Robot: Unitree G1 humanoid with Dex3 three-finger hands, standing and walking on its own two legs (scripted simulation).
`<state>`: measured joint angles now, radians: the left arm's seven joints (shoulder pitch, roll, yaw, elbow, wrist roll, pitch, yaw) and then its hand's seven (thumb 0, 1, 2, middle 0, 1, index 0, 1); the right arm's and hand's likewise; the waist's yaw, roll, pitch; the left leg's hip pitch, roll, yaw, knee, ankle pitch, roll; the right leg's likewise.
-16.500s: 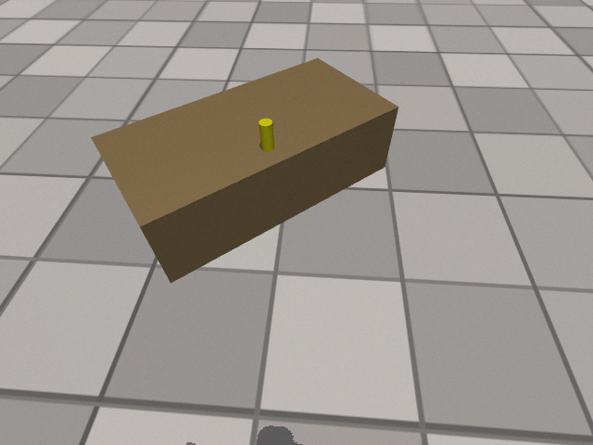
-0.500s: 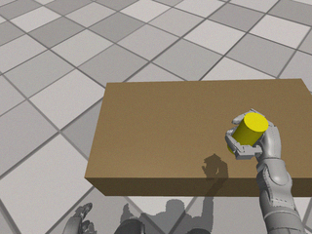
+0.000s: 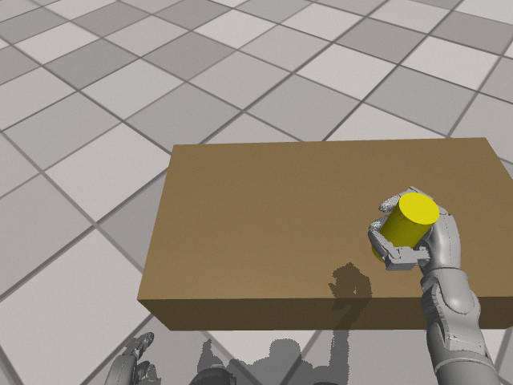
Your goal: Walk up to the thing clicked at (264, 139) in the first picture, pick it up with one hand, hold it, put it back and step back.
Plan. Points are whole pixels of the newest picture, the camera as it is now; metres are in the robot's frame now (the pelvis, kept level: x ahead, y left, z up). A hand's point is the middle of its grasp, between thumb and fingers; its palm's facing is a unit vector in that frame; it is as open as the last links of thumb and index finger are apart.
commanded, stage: hold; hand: right
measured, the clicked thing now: (401, 231) +0.33 -0.19 +0.06
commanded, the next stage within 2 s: none
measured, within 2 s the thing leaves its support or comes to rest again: neither
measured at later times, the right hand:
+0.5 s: hand (395, 230) +0.33 -0.18 +0.06, palm faces +0.05 +1.00 +0.01, open 7.4 cm
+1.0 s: hand (392, 233) +0.32 -0.17 +0.06, palm faces +0.05 +1.00 +0.02, open 7.4 cm
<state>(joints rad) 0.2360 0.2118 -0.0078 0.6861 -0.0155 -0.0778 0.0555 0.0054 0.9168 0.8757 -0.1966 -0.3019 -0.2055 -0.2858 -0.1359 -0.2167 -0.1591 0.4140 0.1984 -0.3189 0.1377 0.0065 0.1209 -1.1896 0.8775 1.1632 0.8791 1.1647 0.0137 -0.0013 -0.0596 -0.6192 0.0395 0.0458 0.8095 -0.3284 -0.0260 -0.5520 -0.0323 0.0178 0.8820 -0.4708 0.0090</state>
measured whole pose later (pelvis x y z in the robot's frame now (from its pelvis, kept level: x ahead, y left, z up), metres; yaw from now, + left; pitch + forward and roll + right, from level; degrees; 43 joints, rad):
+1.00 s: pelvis +0.00 +0.00 +0.01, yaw +0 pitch +7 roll +1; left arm 0.23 0.21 -0.01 0.69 -0.01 -0.09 0.06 0.01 0.92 0.88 -0.19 -0.30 -0.21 -0.28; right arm -0.12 -0.21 -0.16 0.39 0.20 -0.29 0.15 0.01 0.12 -1.19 0.88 1.16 0.88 1.16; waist 0.01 0.00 -0.05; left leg -0.57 0.04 0.05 0.77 -0.32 -0.02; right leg -0.50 -0.03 0.02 0.84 -0.45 0.01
